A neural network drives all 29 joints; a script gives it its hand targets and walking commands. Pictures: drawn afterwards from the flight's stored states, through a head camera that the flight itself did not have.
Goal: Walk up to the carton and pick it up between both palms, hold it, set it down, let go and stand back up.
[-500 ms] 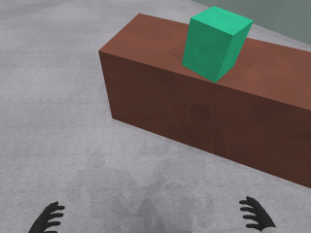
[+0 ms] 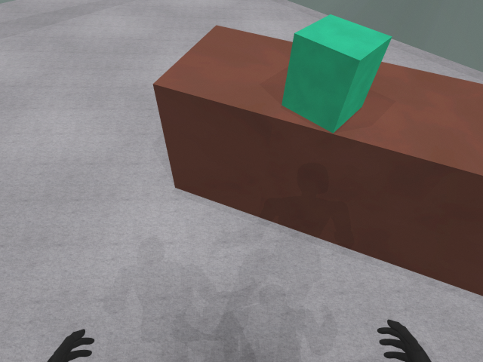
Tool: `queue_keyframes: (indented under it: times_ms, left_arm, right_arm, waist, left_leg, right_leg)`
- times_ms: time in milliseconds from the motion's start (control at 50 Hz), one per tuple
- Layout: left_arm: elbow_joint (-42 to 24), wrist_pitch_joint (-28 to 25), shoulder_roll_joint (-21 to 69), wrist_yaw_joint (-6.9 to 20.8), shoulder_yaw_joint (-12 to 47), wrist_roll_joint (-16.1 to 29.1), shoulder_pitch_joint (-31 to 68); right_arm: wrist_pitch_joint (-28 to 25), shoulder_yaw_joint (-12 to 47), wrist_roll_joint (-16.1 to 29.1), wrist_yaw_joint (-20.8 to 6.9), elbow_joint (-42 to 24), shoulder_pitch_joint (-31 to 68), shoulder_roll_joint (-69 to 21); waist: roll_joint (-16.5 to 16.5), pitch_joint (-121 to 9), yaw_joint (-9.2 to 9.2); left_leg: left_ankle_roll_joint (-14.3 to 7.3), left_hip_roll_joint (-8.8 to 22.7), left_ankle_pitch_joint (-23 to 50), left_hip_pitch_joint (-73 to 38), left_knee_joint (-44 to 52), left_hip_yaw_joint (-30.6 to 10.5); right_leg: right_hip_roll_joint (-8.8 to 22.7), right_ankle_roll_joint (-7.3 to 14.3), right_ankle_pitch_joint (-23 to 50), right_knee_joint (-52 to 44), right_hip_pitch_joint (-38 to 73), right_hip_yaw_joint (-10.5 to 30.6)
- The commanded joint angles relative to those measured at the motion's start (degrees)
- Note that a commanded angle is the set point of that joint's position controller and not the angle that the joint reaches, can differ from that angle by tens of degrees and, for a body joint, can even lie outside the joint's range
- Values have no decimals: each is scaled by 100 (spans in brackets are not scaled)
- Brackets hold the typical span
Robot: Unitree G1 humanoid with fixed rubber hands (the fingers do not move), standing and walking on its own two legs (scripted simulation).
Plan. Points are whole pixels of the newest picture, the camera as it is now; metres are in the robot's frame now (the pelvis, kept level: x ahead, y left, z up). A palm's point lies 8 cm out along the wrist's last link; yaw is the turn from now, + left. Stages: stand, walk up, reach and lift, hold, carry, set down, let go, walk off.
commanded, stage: stand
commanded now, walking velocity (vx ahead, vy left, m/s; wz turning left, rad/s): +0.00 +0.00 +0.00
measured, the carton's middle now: (331, 74) +0.92 -0.31 -0.03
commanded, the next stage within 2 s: none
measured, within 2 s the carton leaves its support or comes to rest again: neither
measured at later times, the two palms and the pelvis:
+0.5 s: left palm out of the picture +0.09 +0.30 -0.10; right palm out of the picture +0.09 -0.31 -0.10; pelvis +0.00 +0.00 +0.00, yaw +0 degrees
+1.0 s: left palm out of the picture +0.09 +0.29 -0.11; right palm out of the picture +0.07 -0.32 -0.10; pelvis +0.00 -0.01 +0.01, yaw +0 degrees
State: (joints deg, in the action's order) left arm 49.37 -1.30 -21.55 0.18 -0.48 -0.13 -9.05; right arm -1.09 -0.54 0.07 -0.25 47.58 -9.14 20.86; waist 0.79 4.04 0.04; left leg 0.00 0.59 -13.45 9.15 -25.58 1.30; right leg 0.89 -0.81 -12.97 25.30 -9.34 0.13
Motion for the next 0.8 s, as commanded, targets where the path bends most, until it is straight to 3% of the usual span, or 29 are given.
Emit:
queue_keyframes:
  times_ms: [0, 780]
  left_arm:
    - [-185, -82, -947, -45, -225, 14, 179]
    - [488, -79, -951, -117, -222, 40, 243]
  right_arm:
    - [-99, -268, 2, 57, -173, 188, 977]
    - [-86, -271, 9, 119, 621, 70, 1036]
  waist:
    - [-61, -441, -12]
    - [-73, -293, -3]
  left_leg:
    - [-115, 628, 732, -178, 533, -528]
    - [-58, 706, 653, -242, 895, -518]
  right_leg:
    - [603, 248, 757, -507, 48, 469]
    - [638, 236, 570, -943, 170, 516]
